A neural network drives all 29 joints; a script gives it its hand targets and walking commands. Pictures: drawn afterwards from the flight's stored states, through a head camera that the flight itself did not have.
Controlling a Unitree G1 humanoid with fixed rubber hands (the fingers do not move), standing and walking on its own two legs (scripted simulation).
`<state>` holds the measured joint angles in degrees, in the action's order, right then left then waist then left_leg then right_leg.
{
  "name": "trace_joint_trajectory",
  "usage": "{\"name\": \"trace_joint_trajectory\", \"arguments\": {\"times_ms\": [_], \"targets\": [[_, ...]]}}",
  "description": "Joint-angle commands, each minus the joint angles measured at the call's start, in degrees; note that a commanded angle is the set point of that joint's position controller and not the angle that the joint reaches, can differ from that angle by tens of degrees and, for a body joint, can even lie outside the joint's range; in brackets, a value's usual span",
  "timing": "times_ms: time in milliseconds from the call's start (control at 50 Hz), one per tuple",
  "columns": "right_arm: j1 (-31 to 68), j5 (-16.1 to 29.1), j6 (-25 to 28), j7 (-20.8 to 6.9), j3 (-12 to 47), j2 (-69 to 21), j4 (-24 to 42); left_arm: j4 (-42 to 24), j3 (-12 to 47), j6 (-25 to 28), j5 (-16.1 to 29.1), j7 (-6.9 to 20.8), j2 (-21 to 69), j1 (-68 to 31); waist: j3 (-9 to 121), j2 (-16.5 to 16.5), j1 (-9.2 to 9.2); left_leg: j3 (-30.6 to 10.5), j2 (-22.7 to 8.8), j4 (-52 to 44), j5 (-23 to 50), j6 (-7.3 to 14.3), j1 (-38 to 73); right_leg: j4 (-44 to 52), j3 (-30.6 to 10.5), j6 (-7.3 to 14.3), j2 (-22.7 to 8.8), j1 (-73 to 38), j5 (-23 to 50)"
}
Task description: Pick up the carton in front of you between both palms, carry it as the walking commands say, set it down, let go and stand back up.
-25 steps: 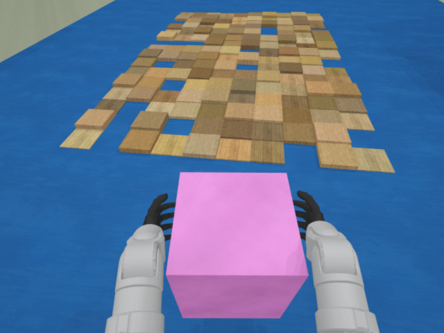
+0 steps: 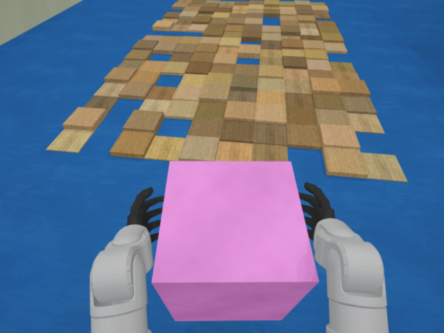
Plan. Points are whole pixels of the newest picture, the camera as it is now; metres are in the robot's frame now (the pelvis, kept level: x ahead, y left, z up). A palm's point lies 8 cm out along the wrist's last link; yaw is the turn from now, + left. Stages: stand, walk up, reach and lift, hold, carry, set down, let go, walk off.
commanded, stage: carry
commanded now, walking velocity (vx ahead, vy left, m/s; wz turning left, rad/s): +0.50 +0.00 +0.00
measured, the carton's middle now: (229, 246) +0.27 +0.01 +0.02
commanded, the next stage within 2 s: none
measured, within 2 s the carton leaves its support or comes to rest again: neither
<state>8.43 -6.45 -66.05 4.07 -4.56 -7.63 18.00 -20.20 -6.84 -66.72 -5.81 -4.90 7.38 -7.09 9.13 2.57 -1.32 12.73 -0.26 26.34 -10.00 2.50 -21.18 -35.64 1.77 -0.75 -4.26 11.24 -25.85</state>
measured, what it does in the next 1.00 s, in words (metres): walks ahead: right foot, then left foot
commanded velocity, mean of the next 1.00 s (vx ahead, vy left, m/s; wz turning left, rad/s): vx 0.50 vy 0.00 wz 0.00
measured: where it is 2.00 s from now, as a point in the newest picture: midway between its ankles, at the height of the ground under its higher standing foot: (237, 161)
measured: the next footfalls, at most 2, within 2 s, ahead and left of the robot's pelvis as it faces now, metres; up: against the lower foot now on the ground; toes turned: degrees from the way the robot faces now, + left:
right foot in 0.36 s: +0.38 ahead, -0.13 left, +0.00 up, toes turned -12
left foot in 0.84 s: +0.71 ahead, +0.07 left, +0.00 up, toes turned +13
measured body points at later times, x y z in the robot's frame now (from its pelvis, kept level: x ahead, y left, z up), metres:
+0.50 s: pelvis +0.30 -0.05 +0.01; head +0.33 -0.06 +0.45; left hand +0.57 +0.11 +0.06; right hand +0.59 -0.19 +0.06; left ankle +0.17 +0.07 -0.64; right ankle +0.34 -0.12 -0.73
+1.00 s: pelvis +0.64 +0.00 +0.01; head +0.66 +0.01 +0.46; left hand +0.93 +0.14 +0.07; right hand +0.91 -0.16 +0.08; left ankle +0.67 +0.07 -0.73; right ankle +0.54 -0.13 -0.64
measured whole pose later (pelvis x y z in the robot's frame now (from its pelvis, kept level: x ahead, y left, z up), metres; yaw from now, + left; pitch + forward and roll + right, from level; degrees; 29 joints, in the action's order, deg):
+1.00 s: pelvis +0.64 +0.00 +0.01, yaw -3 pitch +4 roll -1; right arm 8.3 -5.7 -68.8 4.6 -5.4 -7.6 20.4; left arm -21.4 -6.1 -69.6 -6.6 -4.6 7.5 -8.3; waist 2.5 0.7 1.5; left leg 15.6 -2.5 24.1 -10.6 4.8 -18.3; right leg -64.5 4.1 1.0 -4.9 25.4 -19.1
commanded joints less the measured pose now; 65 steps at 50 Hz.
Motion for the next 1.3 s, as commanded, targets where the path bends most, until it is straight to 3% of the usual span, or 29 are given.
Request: {"name": "trace_joint_trajectory", "arguments": {"times_ms": [0, 40, 60, 140, 260, 320, 340, 360, 380, 400, 440, 460, 480, 540, 620, 720, 760, 800, 820, 840, 860, 880, 920, 940, 980, 1100, 1220, 1260, 1280], "targets": [[23.79, 20.21, -2.55, -11.53, 37.21, -48.63, 4.38, -6.80, 42.47, -3.46, 25.06, 15.18, 46.73, -32.30, 9.94, -13.60, 3.20, -41.88, -27.31, -14.34, -13.61, 12.56, 35.30, -27.31, 0.03, 1.90, -0.17, 36.21, -3.79], [28.24, 22.08, -3.53, -11.28, 37.70, -49.26, 6.22, -5.53, 41.79, -4.07, 25.78, 15.27, 47.51, -33.36, 8.04, -4.84, 2.85, -33.13, -24.14, -15.88, -9.63, 9.76, 28.06, -28.79, -1.07, 2.88, -3.44, 34.96, 1.15], [29.17, 22.70, -3.98, -11.27, 38.08, -49.23, 6.33, -4.53, 41.28, -4.29, 25.53, 15.07, 47.67, -32.40, 7.53, -3.94, 2.60, -27.98, -22.21, -17.74, -10.22, 7.74, 25.42, -24.52, -0.65, 2.50, -4.00, 32.91, 3.89], [27.77, 24.33, -5.38, -12.32, 38.40, -48.93, 3.22, 0.15, 39.38, -4.93, 22.38, 13.67, 47.91, -27.98, 5.70, -8.35, 2.50, -14.84, -16.55, -18.76, 1.53, 5.50, 24.01, -9.58, 4.48, 0.16, -1.82, 27.93, 12.21], [27.99, 24.31, -5.12, -13.72, 38.30, -49.61, 1.56, 1.00, 38.99, -4.40, 20.36, 13.03, 49.91, -28.06, 1.34, -12.54, 2.60, -5.94, -13.91, -14.95, 13.04, 2.82, 21.93, 4.98, 10.69, 0.96, 1.34, 18.45, 20.80], [27.14, 23.63, -4.63, -13.75, 38.65, -50.01, 2.53, 0.63, 39.12, -3.82, 20.46, 13.48, 50.70, -27.19, 4.85, -10.10, 1.30, 0.75, -11.22, 0.08, 23.75, 0.15, 17.18, 9.10, 15.68, 2.17, 5.45, 0.32, 18.73], [26.44, 23.25, -4.49, -13.72, 38.62, -49.52, 2.69, 1.13, 38.98, -3.58, 20.44, 13.67, 50.75, -25.77, 8.96, -7.27, 0.31, 1.80, -9.13, 11.09, 20.27, -1.35, 10.98, 8.81, 12.85, 2.38, 3.52, -11.61, 15.40], [26.38, 22.99, -4.48, -13.72, 38.80, -49.40, 3.48, 1.26, 38.62, -3.26, 19.92, 13.88, 49.88, -24.61, 13.27, 3.50, -0.68, 1.01, -5.56, 27.77, 6.69, -4.07, -0.48, 16.30, -10.16, 6.47, -11.28, -21.06, 0.40], [27.75, 22.92, -4.52, -13.71, 39.56, -49.93, 4.86, 2.21, 38.88, -2.57, 19.87, 14.15, 50.97, -24.81, 15.31, 16.36, -0.27, -4.45, 0.72, 41.51, -15.94, -4.62, -15.44, 24.13, -31.86, 13.51, -21.56, -28.92, 1.65], [28.74, 22.91, -3.90, -13.76, 39.94, -50.59, 4.52, 0.68, 39.80, -2.18, 21.36, 14.37, 52.43, -26.02, 14.08, 10.68, 0.02, -10.27, -2.51, 47.42, -16.78, -2.72, -18.97, 23.85, -28.83, 13.70, -21.43, -27.03, 11.46], [28.95, 23.10, -2.33, -13.95, 40.57, -54.05, 4.45, -1.53, 41.57, -0.95, 22.49, 14.69, 55.60, -28.63, 13.37, 0.98, 0.41, -12.31, -7.00, 45.98, -11.34, -0.74, -18.39, 20.91, -17.74, 11.01, -18.00, -20.87, 23.52], [27.76, 23.21, -1.58, -13.85, 40.91, -55.08, 4.32, -2.46, 42.16, -0.41, 22.96, 14.84, 56.35, -29.24, 13.03, -0.36, 0.63, -12.57, -8.21, 41.69, -8.39, -0.83, -16.79, 21.74, -13.11, 9.13, -16.55, -18.28, 26.22], [26.62, 22.86, -0.87, -13.64, 41.16, -55.91, 4.14, -2.74, 42.65, 0.05, 23.31, 15.05, 56.76, -28.85, 13.35, 1.02, 0.62, -11.41, -7.86, 38.67, -6.51, -1.05, -14.92, 22.37, -9.21, 7.70, -15.29, -17.19, 26.80], [20.95, 20.49, 0.87, -12.79, 41.32, -56.41, 2.39, -2.29, 43.38, 0.94, 23.69, 15.97, 55.85, -25.07, 12.57, 4.02, 0.56, -8.03, -6.35, 30.06, -4.41, -1.92, -15.00, 23.58, -2.86, 7.44, -13.24, -17.60, 28.90], [19.40, 19.62, 1.58, -12.12, 41.73, -54.92, 3.47, -2.45, 43.34, 1.32, 23.65, 16.63, 53.35, -22.66, 6.84, 5.34, 0.51, -4.18, -5.37, 16.38, 1.71, -2.71, -16.96, 24.94, 2.89, 7.33, -10.82, -17.62, 30.81], [20.83, 21.49, -0.61, -12.24, 41.62, -50.50, 8.09, -5.10, 41.74, -0.19, 22.48, 15.62, 48.90, -21.56, 0.61, 6.23, 0.28, 0.01, -3.52, 4.61, 7.80, -1.44, -11.06, 25.13, 7.28, 6.67, -9.66, -15.53, 34.60], [20.66, 22.03, -1.96, -12.49, 40.85, -48.58, 8.46, -5.31, 41.01, -1.35, 21.75, 15.07, 47.32, -20.93, 0.41, 6.57, 0.40, 0.99, -3.16, 2.60, 7.85, -0.54, -6.57, 21.56, 8.70, 5.76, -9.74, -16.28, 39.36], [20.21, 22.16, -3.04, -12.72, 39.52, -46.88, 7.58, -5.97, 40.77, -2.53, 21.53, 14.67, 45.59, -22.02, 4.81, 4.01, 1.73, 5.33, 1.25, 0.31, 2.78, -0.38, 8.65, 7.32, 13.00, 3.64, -6.72, -12.40, 45.37], [20.30, 22.09, -3.52, -12.86, 38.85, -46.09, 7.03, -6.10, 40.54, -3.12, 21.47, 14.49, 44.49, -22.87, 8.04, 0.47, 2.88, -0.06, -2.56, 0.03, -0.78, -0.27, 20.55, -3.15, 12.57, 2.26, -5.08, -3.94, 37.33], [20.52, 21.35, -3.53, -13.12, 37.86, -44.92, 5.52, -7.49, 41.28, -4.01, 22.00, 14.25, 44.26, -24.73, 13.02, -13.15, 3.61, -26.47, -18.82, -5.88, -12.50, 7.61, 33.93, -21.62, 10.54, -0.85, 0.19, 12.81, 23.43], [19.91, 21.97, -3.61, -13.23, 38.05, -46.51, 4.08, -7.55, 41.38, -4.32, 22.11, 14.33, 44.15, -25.93, 13.46, -21.75, 3.39, -42.61, -24.70, -15.02, -5.71, 11.48, 37.21, -33.15, 6.11, -0.80, 5.55, 24.19, -0.59], [21.62, 22.94, -3.65, -13.37, 38.17, -48.00, 5.61, -6.30, 41.72, -4.17, 22.27, 14.37, 46.28, -26.57, 12.63, -16.53, 2.94, -37.11, -24.68, -13.58, 2.65, 11.10, 36.16, -39.53, 0.66, 0.60, 1.92, 27.31, -1.40], [23.89, 23.63, -3.14, -13.53, 39.16, -51.88, 6.55, -5.67, 42.08, -3.21, 22.56, 14.59, 50.19, -27.46, 12.04, -6.62, 2.70, -25.73, -21.64, -11.73, 12.09, 8.00, 29.21, -36.27, -1.83, 2.43, -2.71, 26.37, 4.39], [24.67, 24.02, -2.82, -13.62, 39.65, -53.09, 7.03, -5.47, 42.20, -2.70, 22.57, 14.54, 51.82, -27.01, 11.69, -5.71, 2.24, -21.54, -20.29, -13.04, 11.03, 5.86, 25.85, -31.50, -2.08, 2.51, -3.99, 24.20, 7.61], [25.01, 24.43, -2.33, -13.91, 40.31, -53.70, 7.29, -4.52, 42.55, -1.83, 21.82, 14.14, 53.03, -25.97, 11.51, -7.71, 2.11, -15.61, -18.09, -14.84, 9.36, 4.30, 23.75, -25.69, 0.73, 1.99, -2.92, 21.90, 10.51], [28.76, 24.71, -1.91, -14.19, 40.42, -47.34, 5.58, -3.09, 43.30, -0.94, 20.94, 12.53, 48.66, -30.20, 5.41, -10.20, 2.31, -7.48, -14.57, -16.40, 11.66, 5.05, 25.42, -9.24, 6.24, 0.29, -1.66, 27.30, 18.51], [39.88, 23.23, -2.48, -11.54, 36.41, -38.87, -2.73, 4.35, 40.49, -2.28, 22.49, 11.47, 40.99, -43.81, 0.21, -11.97, 3.67, -3.51, -13.05, -12.55, 17.89, 4.86, 24.19, 2.13, 9.56, 3.32, 1.17, 22.75, 23.72], [44.84, 23.67, -2.84, -10.85, 35.34, -38.96, -5.79, 8.04, 38.16, -2.61, 22.95, 11.28, 40.45, -47.73, 1.97, -12.10, 2.54, -2.07, -13.01, -6.41, 24.94, 3.72, 24.39, 3.78, 10.40, 4.51, 2.62, 16.32, 22.69], [47.51, 24.07, -3.02, -10.59, 34.93, -39.48, -7.38, 10.43, 36.92, -2.69, 23.24, 11.27, 40.87, -49.15, 4.89, -10.92, 0.62, 0.43, -11.61, 1.60, 29.46, 2.36, 22.91, 5.60, 12.82, 4.52, 4.93, 7.89, 21.83]]}}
